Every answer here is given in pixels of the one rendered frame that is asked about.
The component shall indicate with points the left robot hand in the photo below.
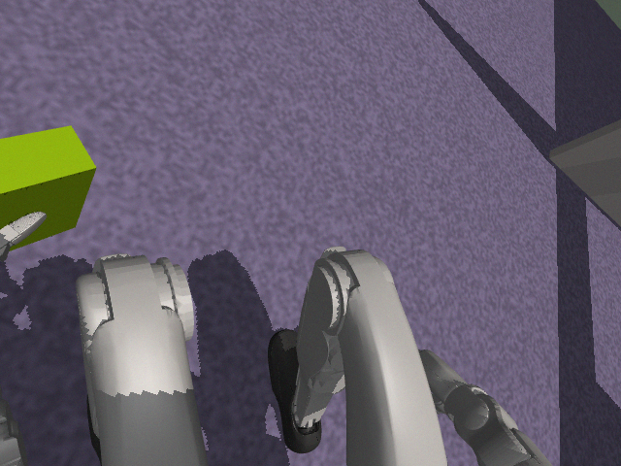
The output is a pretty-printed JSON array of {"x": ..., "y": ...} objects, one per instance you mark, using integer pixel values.
[{"x": 15, "y": 232}]

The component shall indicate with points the carton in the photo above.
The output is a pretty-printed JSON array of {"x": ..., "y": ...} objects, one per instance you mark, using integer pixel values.
[{"x": 48, "y": 171}]

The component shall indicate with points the right robot foot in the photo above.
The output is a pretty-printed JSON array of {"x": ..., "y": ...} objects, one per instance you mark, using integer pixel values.
[{"x": 283, "y": 367}]

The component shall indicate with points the right robot arm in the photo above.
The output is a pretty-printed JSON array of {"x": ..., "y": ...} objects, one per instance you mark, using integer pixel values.
[{"x": 489, "y": 430}]

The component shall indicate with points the left robot arm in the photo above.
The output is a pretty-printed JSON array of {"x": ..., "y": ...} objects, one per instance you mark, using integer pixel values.
[{"x": 12, "y": 448}]

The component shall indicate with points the right robot hand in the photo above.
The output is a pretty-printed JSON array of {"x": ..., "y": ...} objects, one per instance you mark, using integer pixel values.
[{"x": 442, "y": 378}]

